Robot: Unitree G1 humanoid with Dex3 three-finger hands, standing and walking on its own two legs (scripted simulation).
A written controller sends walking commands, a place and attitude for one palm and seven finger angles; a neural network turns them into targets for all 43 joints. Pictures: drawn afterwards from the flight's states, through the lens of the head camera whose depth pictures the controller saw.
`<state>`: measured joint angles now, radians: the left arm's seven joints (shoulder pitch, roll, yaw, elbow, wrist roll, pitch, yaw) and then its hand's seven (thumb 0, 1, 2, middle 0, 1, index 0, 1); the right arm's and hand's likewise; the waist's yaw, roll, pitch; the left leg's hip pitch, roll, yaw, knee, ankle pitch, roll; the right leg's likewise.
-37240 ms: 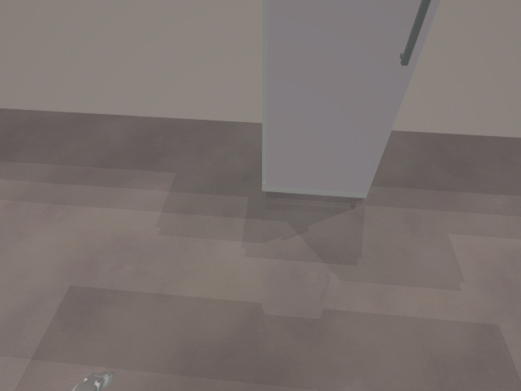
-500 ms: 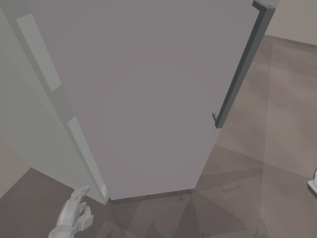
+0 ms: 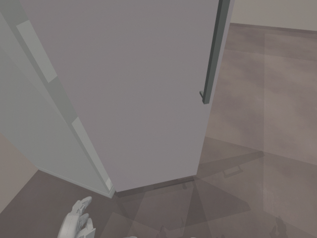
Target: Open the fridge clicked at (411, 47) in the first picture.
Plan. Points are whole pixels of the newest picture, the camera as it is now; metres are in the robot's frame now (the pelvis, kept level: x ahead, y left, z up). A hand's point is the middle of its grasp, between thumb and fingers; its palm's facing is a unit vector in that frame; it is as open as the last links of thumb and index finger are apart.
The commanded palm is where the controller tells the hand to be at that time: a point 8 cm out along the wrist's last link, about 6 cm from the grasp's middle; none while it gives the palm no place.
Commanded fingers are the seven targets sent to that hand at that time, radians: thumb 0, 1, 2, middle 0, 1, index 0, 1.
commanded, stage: step back with the hand held close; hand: right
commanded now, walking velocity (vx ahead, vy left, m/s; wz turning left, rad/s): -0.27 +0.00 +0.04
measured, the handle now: (211, 51) +0.57 -0.13 +0.20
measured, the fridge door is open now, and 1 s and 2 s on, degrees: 57 57 57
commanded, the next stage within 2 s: stop stepping back and stand still in 0.60 s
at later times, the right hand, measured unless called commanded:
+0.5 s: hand out of the picture +0.11 -0.27 +0.19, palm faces +0.50 +0.76 -0.41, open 7.4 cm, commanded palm +0.06 -0.30 +0.20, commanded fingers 0.00 -0.90 -0.90 0.20 0.30 0.20 0.30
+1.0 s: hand out of the picture +0.00 -0.28 +0.19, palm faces +0.39 +0.80 -0.45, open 7.4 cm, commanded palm -0.05 -0.30 +0.20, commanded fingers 0.00 -0.90 -0.90 0.20 0.30 0.20 0.30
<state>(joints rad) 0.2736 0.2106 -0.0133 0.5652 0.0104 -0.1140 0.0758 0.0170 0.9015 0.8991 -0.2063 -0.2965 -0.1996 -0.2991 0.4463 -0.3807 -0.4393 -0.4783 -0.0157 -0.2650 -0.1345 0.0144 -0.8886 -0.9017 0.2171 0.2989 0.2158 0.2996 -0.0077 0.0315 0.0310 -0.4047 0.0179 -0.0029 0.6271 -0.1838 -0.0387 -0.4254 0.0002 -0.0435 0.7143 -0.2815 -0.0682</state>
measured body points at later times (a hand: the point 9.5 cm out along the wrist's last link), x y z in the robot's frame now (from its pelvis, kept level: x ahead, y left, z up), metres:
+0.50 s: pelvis -0.08 +0.00 +0.01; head -0.06 -0.02 +0.46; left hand +0.10 +0.23 -0.07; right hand +0.08 -0.31 +0.21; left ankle -0.08 +0.13 -0.72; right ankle +0.01 -0.09 -0.68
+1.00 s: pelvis -0.22 -0.02 +0.02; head -0.24 -0.04 +0.47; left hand -0.10 +0.24 -0.06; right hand -0.03 -0.32 +0.22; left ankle -0.26 +0.08 -0.72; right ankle -0.12 -0.11 -0.69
